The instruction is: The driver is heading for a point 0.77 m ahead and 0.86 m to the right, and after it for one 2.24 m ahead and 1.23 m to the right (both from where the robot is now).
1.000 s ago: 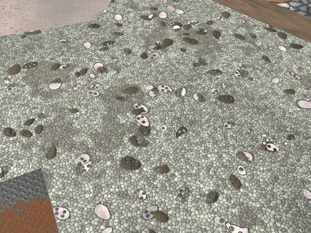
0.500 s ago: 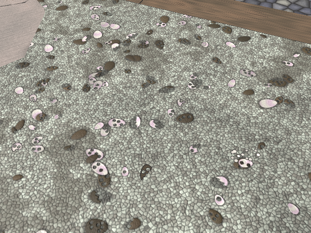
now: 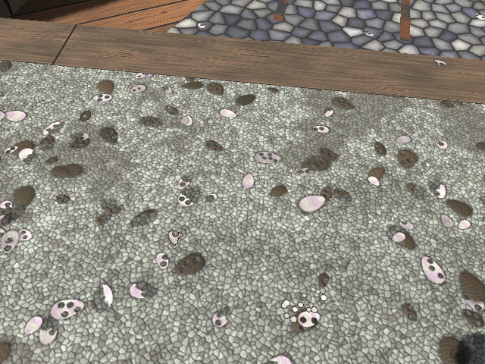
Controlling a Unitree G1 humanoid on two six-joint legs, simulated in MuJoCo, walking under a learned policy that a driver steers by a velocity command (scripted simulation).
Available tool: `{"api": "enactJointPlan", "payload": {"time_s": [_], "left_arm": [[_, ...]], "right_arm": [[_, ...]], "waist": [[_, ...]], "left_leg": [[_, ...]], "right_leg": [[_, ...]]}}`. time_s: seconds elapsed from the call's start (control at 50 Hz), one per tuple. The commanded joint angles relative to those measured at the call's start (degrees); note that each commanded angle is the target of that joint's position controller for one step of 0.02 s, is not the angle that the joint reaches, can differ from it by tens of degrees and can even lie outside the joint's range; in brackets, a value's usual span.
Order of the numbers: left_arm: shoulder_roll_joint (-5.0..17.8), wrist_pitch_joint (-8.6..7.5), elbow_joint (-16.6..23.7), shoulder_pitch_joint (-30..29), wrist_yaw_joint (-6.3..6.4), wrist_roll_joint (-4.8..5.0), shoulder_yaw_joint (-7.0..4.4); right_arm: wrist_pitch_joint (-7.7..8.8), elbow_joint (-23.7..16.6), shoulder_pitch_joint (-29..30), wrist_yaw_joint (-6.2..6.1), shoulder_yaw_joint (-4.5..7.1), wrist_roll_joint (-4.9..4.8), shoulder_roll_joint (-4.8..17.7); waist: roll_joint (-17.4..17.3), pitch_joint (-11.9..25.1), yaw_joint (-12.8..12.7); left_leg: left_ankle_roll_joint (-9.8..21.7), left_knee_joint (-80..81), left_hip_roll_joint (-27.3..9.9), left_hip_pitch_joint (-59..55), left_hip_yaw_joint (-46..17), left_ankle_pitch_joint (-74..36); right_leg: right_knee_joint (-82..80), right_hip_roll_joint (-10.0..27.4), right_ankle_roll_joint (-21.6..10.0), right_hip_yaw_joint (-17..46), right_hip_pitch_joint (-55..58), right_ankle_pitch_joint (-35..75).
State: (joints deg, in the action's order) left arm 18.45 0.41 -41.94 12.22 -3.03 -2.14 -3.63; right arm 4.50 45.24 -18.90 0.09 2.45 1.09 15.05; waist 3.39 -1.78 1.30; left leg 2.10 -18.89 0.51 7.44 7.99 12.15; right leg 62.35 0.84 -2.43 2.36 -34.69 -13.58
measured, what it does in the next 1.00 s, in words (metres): walks ahead, turning right: right foot, then left foot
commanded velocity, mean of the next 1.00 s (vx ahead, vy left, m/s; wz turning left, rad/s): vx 0.50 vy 0.00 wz -0.58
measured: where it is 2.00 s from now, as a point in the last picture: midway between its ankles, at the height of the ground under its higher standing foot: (325, 292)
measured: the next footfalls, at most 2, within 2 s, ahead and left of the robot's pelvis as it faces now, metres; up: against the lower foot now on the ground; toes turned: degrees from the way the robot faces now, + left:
right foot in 0.26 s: +0.28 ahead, -0.13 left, +0.00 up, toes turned -13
left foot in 0.80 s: +0.64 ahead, -0.08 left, +0.00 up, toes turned -30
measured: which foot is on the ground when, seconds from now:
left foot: down 0.00-0.28, up 0.30-0.78, down 0.80-1.00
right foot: up 0.00-0.24, down 0.26-0.80, up 0.82-1.00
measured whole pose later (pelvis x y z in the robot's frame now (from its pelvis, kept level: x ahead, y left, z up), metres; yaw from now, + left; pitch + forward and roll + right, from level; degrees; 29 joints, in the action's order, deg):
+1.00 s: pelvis +0.55 -0.13 +0.00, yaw -34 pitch +1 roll +0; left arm 18.3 -1.0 -44.9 15.0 -1.9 -2.1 -3.5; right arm 4.2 44.2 -16.2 0.3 2.2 1.4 15.1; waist 2.7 -1.9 0.5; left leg 2.3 -22.8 0.6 11.8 5.0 11.6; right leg 62.9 -2.2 -3.5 4.3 -27.8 -18.1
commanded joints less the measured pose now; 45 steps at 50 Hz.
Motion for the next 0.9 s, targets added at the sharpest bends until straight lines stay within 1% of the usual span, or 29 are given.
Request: {"api": "enactJointPlan", "payload": {"time_s": [0.02, 0.06, 0.1, 0.14, 0.18, 0.22, 0.24, 0.26, 0.28, 0.3, 0.32, 0.34, 0.36, 0.38, 0.4, 0.42, 0.48, 0.56, 0.68, 0.72, 0.74, 0.76, 0.78, 0.8, 0.82, 0.84, 0.86, 0.88, 0.9], "left_arm": [[1.0, -0.34, 4.8, -3.2, -0.76, 0.07, 0.17], [-0.1, -0.61, 5.9, -6.8, -1.26, 0.24, 0.77], [-0.7, -0.78, 7.3, -10.9, -1.82, 0.2, 1.21], [-0.5, -0.73, 8.2, -13.3, -2.05, -0.01, 1.29], [0.1, -0.66, 8.7, -14.0, -1.84, -0.41, 1.09], [1.1, -0.72, 7.9, -10.4, -1.13, -0.81, 0.46], [2.1, -1.14, 6.2, -4.4, -0.62, -0.96, -0.22], [3.9, -1.6, 2.8, 5.7, 0.19, -1.4, -1.37], [10.4, -1.46, 2.2, 11.3, 1.2, -1.59, -3.31], [14.3, -0.99, 3.6, 9.9, 1.64, 0.72, -4.22], [12.6, -0.63, 2.8, 10.7, 2.18, 1.36, -3.99], [10.0, -0.84, 1.7, 8.6, 2.72, 1.62, -3.32], [7.3, -1.2, 1.4, 6.3, 2.94, 1.6, -2.54], [5.9, -1.62, 1.4, 4.0, 3.1, 1.92, -1.99], [4.9, -2.07, 1.9, 2.5, 3.01, 1.96, -1.6], [4.7, -2.66, 1.8, 2.7, 2.79, 2.07, -1.48], [6.1, -3.36, 0.5, 5.6, 2.5, 1.93, -1.99], [6.1, -3.5, -1.2, 10.6, 2.52, 2.01, -2.1], [7.1, -3.51, -2.8, 15.8, 3.38, 1.43, -2.37], [7.9, -3.45, -2.6, 14.5, 3.84, 1.32, -2.54], [8.4, -3.46, -2.3, 12.6, 3.91, 1.27, -2.63], [8.9, -3.63, -2.0, 11.0, 3.72, 1.22, -2.69], [8.7, -3.96, -2.1, 10.0, 3.22, 1.67, -2.54], [5.0, -4.49, -0.8, 10.3, 2.67, 2.23, -1.47], [0.1, -4.3, 0.8, 16.2, 2.83, 3.34, -0.51], [4.9, -3.58, -0.5, 16.3, 3.33, 1.15, -0.9], [5.6, -3.11, -1.2, 12.6, 3.0, 0.6, -1.22], [4.7, -2.93, -1.2, 9.7, 2.43, 0.46, -0.97], [3.6, -2.6, -1.2, 8.8, 1.9, 0.22, -0.82]], "right_arm": [[1.07, -2.1, -0.2, 0.1, 1.54, -0.1, 6.4], [0.97, -1.4, -0.6, 0.14, 1.62, -0.08, 6.6], [0.89, -0.6, -1.9, -0.05, 1.85, -0.13, 7.5], [0.53, 0.3, -3.4, -0.36, 2.13, -0.12, 8.4], [-0.23, 1.3, -4.8, -0.69, 2.33, -0.07, 9.4], [-1.09, 2.1, -5.3, -1.07, 2.61, 0.02, 11.3], [-1.63, 2.1, -5.3, -1.18, 2.65, -0.07, 11.9], [-1.94, 1.4, -4.5, -1.18, 2.44, -0.13, 11.8], [-1.72, -2.1, -6.0, -0.47, 1.24, -0.75, 7.3], [-1.4, -5.7, -2.8, 0.18, 1.31, 0.11, 6.7], [-1.24, -6.9, 3.9, 0.29, 1.75, 0.5, 9.2], [-0.6, -6.9, 4.2, 0.4, 1.02, -0.24, 7.5], [-0.46, -5.9, 3.0, 0.3, 0.89, -0.09, 7.0], [-1.2, -5.7, 2.0, 0.29, 0.92, 0.87, 7.0], [-2.23, -4.9, 0.1, 0.42, 0.86, 1.61, 6.8], [-3.06, -4.8, -0.3, 0.65, 0.91, 1.91, 6.7], [-3.97, -5.9, 3.6, 1.03, 0.71, 1.67, 5.4], [-3.82, -8.6, 13.3, 1.03, 0.56, 1.47, 5.2], [-2.58, -12.0, 22.7, 1.51, -0.07, 0.67, 5.2], [-2.15, -12.0, 21.0, 1.33, 0.11, 0.5, 6.1], [-1.94, -11.2, 17.8, 1.02, 0.37, 0.4, 6.8], [-1.66, -9.5, 12.4, 0.43, 0.97, 0.37, 8.1], [-1.0, -7.4, 4.7, -0.3, 1.7, 0.63, 9.6], [-0.5, -6.9, -4.2, -1.34, 2.64, 1.75, 13.5], [-0.97, -7.3, -4.6, -1.67, 3.54, 2.63, 18.2], [-1.64, -7.3, -1.4, -1.3, 3.36, 1.42, 14.8], [-1.74, -7.9, 2.5, -1.07, 2.13, 0.94, 9.5], [-1.54, -7.4, 4.2, -0.69, 1.35, 0.8, 6.5], [-1.22, -6.6, 4.3, -0.6, 1.04, 0.88, 5.7]], "waist": [[-8.5, -0.8, -0.5], [-8.5, -1.4, 0.1], [-8.6, -2.3, 1.1], [-8.5, -3.0, 1.7], [-8.5, -2.9, 1.6], [-9.5, 0.3, -0.5], [-9.1, 4.1, -3.2], [-6.3, 9.8, -7.8], [3.9, 17.2, -8.6], [9.5, 21.0, -6.8], [1.2, 15.1, -8.8], [-0.7, 8.3, -6.3], [-3.0, 4.3, -3.4], [-2.8, 2.6, -1.0], [-1.9, 3.3, 0.4], [-1.7, 3.8, 0.8], [-1.9, 2.2, 0.0], [-0.8, -0.6, -3.4], [0.0, -1.0, -6.7], [0.7, -0.8, -5.2], [1.2, -0.3, -3.3], [1.0, 1.8, -0.9], [-1.8, 5.8, 3.2], [-7.1, 13.9, 6.5], [-19.8, 19.1, 2.8], [-15.4, 15.5, 0.8], [-8.6, 7.7, 0.2], [-5.4, 3.4, -0.1], [-7.2, 1.9, -0.6]], "left_leg": [[6.7, 10.0, -15.0, -2.7, -7.1, -16.8], [5.8, 9.8, -13.8, -2.7, -3.1, -17.8], [5.2, 9.7, -14.2, -3.2, -0.7, -18.4], [4.6, 8.9, -15.3, -5.8, 0.7, -20.6], [3.9, 5.4, -16.1, -9.4, 2.5, -28.8], [3.3, -4.5, -16.4, -11.9, 4.8, -47.5], [3.0, -14.0, -16.2, -11.2, 5.7, -51.8], [1.6, -27.9, -14.9, -4.5, 6.9, -45.0], [-1.3, -47.5, -10.8, 15.6, 7.1, -16.7], [-3.8, -61.8, -0.3, 31.4, -1.2, 19.7], [-3.2, -62.6, -3.2, 37.3, -8.6, 15.0], [-2.8, -58.3, -5.6, 36.6, -8.7, 9.8], [-2.7, -52.3, -7.4, 32.7, -8.8, 8.1], [-3.2, -49.1, -8.1, 29.0, -9.2, 8.0], [-3.7, -47.4, -8.3, 25.6, -9.2, 7.7], [-4.2, -46.5, -7.9, 24.5, -8.7, 7.5], [-5.4, -40.7, -7.4, 26.7, -7.8, 2.3], [-5.8, -30.4, -6.6, 32.2, -8.5, -6.2], [-4.4, -18.8, -2.8, 30.9, -8.7, -9.4], [-3.2, -14.8, -1.7, 25.0, -9.4, -7.6], [-2.3, -12.8, -0.7, 18.8, -9.2, -5.5], [-1.3, -11.7, 1.1, 10.5, -8.4, -3.0], [0.1, -8.1, 0.2, -0.7, -8.7, -4.2], [2.7, -5.9, -11.2, -14.1, -20.0, 7.3], [8.3, 0.5, -26.3, -25.2, -46.0, 12.3], [9.9, 2.5, -26.1, -19.4, -52.6, 18.2], [8.9, 3.5, -23.7, -11.5, -43.5, 18.1], [8.0, 4.7, -20.1, -5.6, -34.8, 11.3], [6.9, 5.6, -17.4, -2.6, -28.6, 4.9]], "right_leg": [[-4.2, 2.2, 0.8, 0.1, -5.9, 6.0], [-11.4, 2.3, 0.6, -1.9, -4.0, 10.4], [-18.0, 2.3, -0.1, -4.4, -1.6, 11.8], [-22.2, 1.9, -1.3, -6.3, -0.2, 9.7], [-25.2, 0.3, -3.1, -8.2, 1.7, 5.1], [-27.2, -3.7, -5.5, -10.4, 8.3, -1.2], [-29.3, -6.1, -7.1, -10.5, 15.3, -2.5], [-33.2, -6.7, -9.0, -8.3, 29.0, -0.8], [-35.7, 8.3, -14.4, 13.9, 47.9, -12.5], [-44.2, 19.3, -20.1, 41.6, 54.1, -5.9], [-44.9, 17.3, -19.1, 34.2, 51.9, 3.0], [-44.7, 15.8, -17.8, 26.1, 44.2, 10.6], [-45.4, 12.4, -15.2, 20.8, 36.8, 17.1], [-46.2, 9.6, -13.8, 17.4, 31.5, 20.6], [-47.1, 8.0, -13.4, 15.3, 28.6, 22.3], [-47.6, 7.0, -13.7, 14.6, 27.2, 23.8], [-50.2, 5.3, -13.8, 14.2, 24.6, 19.4], [-51.0, 4.8, -12.5, 16.1, 27.9, 16.3], [-45.7, 5.7, -11.1, 18.8, 34.5, 25.8], [-43.6, 6.2, -9.4, 20.4, 34.1, 27.9], [-41.8, 5.9, -8.1, 20.4, 32.0, 30.4], [-37.1, 4.7, -6.8, 20.1, 30.0, 36.0], [-26.9, 1.2, -5.3, 17.4, 27.0, 36.8], [-11.5, -2.5, -3.9, 13.6, 20.2, 23.7], [3.5, -11.5, -2.0, 6.7, 3.5, -17.3], [9.5, -6.5, -2.4, 6.1, -1.7, -15.8], [9.7, -3.7, -2.3, 5.4, -1.5, -10.3], [7.3, -2.1, -1.9, 4.6, -0.1, -6.9], [5.1, -1.0, -1.6, 4.2, 1.4, -5.6]]}}
Keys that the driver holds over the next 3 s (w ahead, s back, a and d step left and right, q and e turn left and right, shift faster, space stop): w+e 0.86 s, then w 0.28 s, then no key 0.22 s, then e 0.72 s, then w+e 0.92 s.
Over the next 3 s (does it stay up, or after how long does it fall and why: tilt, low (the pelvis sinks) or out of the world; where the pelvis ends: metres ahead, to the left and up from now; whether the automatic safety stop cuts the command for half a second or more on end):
stays up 0.80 -0.61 0.00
